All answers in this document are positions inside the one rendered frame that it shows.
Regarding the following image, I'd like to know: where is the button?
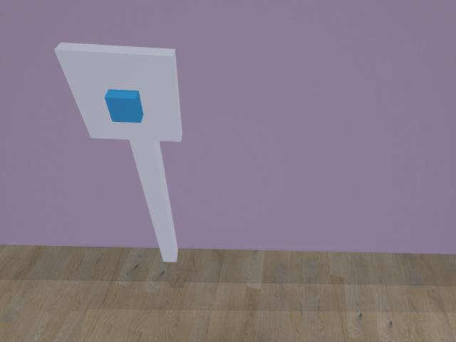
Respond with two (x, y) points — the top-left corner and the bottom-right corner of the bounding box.
(105, 89), (143, 123)

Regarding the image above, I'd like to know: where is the panel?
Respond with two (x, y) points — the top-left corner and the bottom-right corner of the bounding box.
(54, 43), (182, 262)

